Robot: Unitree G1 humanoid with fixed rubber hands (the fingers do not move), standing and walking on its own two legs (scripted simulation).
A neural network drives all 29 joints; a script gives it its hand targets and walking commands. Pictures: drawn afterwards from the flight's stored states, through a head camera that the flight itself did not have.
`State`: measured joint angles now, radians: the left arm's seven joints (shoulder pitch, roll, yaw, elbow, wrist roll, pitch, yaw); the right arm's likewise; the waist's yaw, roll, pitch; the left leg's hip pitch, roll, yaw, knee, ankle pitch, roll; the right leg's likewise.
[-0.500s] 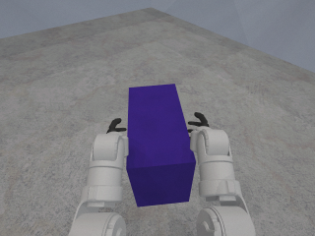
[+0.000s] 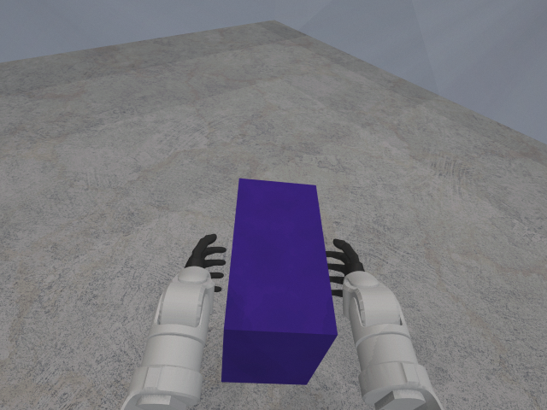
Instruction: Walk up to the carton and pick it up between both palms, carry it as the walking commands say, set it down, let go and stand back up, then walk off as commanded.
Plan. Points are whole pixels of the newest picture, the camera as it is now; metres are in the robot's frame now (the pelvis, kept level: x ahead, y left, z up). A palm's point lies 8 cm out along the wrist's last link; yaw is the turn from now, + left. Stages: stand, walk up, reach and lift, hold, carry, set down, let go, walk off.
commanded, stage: hold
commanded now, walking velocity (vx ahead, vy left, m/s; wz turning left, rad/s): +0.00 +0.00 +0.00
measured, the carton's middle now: (271, 277) +0.36 +0.02 -0.05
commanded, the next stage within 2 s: set down in 0.20 s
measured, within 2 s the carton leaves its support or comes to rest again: neither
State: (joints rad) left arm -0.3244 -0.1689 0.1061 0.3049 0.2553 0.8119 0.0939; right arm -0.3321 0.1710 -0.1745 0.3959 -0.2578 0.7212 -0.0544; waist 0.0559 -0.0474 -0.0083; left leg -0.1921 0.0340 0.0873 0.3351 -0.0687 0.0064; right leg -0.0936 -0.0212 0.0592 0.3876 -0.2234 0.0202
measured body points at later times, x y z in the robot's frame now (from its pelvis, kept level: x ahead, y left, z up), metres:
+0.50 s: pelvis +0.00 -0.02 -0.01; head -0.04 +0.00 +0.44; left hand +0.32 +0.11 +0.01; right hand +0.32 -0.13 +0.01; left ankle +0.08 +0.11 -0.74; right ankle +0.00 -0.14 -0.74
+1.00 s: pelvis -0.01 -0.03 -0.02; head +0.05 -0.01 +0.42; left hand +0.33 +0.11 -0.06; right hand +0.34 -0.13 -0.05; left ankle +0.08 +0.11 -0.74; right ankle +0.00 -0.14 -0.74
